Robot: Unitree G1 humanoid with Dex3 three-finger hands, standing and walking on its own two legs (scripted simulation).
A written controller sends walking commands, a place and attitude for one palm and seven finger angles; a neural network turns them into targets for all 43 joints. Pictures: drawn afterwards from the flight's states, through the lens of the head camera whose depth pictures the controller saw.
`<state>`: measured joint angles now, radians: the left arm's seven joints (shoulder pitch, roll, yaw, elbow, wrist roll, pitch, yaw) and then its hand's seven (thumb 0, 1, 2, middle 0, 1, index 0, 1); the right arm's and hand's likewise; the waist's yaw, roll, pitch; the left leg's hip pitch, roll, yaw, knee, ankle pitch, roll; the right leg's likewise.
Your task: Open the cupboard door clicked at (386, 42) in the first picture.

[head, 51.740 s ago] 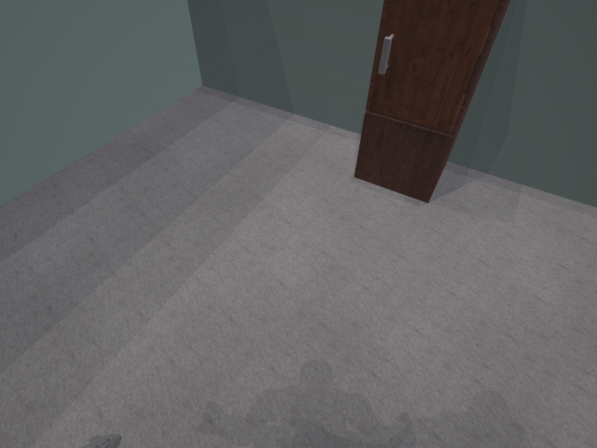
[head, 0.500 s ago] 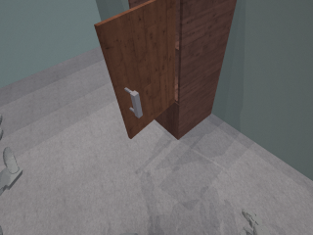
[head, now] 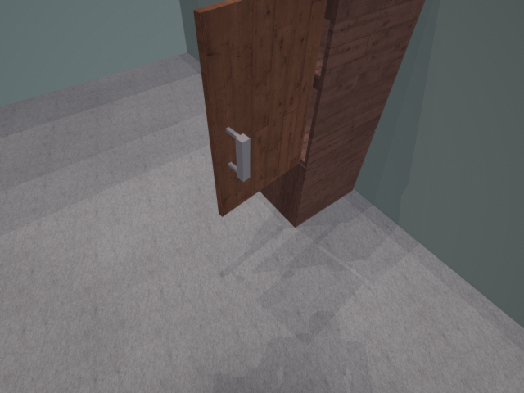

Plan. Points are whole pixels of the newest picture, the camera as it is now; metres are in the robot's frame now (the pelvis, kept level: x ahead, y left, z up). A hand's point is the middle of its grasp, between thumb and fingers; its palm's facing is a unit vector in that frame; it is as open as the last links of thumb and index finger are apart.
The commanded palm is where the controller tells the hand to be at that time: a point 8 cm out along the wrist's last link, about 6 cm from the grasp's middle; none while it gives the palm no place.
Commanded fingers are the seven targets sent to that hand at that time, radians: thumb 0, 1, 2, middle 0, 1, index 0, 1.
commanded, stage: let the arm hang, fingers relaxed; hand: left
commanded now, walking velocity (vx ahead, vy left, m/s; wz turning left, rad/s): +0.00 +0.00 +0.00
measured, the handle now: (237, 154) +0.66 +0.09 -0.08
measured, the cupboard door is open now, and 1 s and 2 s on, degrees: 97 97 97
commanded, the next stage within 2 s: look to check the result in 0.62 s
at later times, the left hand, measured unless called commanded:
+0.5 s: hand out of the picture -0.01 +0.18 -0.16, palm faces +0.01 -0.99 -0.17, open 7.4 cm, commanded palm none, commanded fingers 0.00 0.90 0.90 -0.20 -0.30 -0.20 -0.30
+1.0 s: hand out of the picture +0.00 +0.17 -0.16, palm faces +0.00 -0.98 -0.18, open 7.4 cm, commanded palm none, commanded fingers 0.00 0.90 0.90 -0.20 -0.30 -0.20 -0.30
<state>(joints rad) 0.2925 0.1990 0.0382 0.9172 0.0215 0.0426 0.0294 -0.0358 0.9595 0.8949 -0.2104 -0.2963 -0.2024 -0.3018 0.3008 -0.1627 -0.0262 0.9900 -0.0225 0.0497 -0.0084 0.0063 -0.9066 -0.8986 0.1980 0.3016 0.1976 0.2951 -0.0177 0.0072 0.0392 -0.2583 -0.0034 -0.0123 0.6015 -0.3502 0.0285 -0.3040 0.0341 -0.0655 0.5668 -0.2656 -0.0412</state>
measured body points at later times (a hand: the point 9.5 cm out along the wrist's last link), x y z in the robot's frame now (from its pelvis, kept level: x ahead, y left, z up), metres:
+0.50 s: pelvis -0.01 +0.01 +0.01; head +0.00 +0.01 +0.46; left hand -0.01 +0.23 -0.15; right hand -0.03 -0.19 -0.15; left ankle -0.01 +0.10 -0.73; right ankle +0.02 -0.10 -0.73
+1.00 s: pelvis +0.00 +0.00 +0.01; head +0.02 +0.00 +0.46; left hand +0.01 +0.22 -0.15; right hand -0.03 -0.20 -0.15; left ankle -0.01 +0.10 -0.73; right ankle +0.02 -0.10 -0.73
